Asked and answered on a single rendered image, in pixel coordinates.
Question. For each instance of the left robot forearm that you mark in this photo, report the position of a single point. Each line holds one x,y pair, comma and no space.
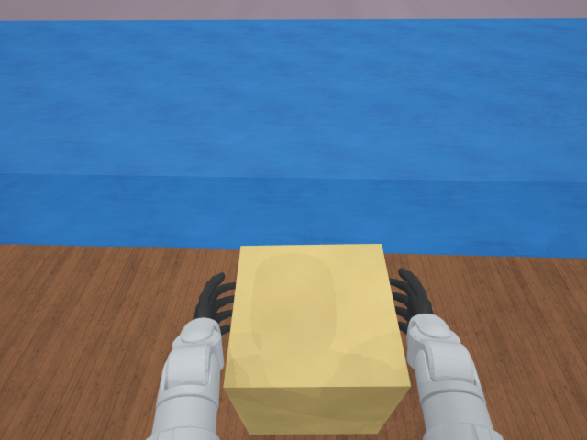
188,397

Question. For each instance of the right robot forearm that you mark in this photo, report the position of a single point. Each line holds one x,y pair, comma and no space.
449,389

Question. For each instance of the right robot hand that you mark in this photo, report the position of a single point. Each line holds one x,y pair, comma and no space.
416,303

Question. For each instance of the left robot hand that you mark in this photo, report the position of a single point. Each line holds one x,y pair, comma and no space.
209,304

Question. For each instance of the carton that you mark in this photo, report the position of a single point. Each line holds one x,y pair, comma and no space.
314,345

